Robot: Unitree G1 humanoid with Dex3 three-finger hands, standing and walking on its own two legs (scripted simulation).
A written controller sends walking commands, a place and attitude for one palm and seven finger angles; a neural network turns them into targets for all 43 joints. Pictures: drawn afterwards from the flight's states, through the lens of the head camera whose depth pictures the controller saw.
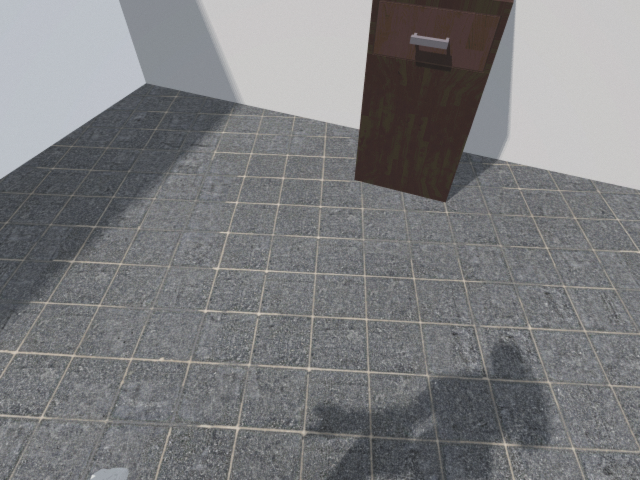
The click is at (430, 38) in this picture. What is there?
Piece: drawer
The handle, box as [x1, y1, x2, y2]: [409, 33, 448, 48]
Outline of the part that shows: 409,43 446,48 448,38 446,38 445,40 418,36 416,33 414,33 413,35 411,35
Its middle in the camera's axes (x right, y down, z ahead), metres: +0.39 -0.71 +1.37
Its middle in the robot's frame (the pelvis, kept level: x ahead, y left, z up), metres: +1.51 -0.32 -0.05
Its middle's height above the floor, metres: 0.72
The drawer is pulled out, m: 0.00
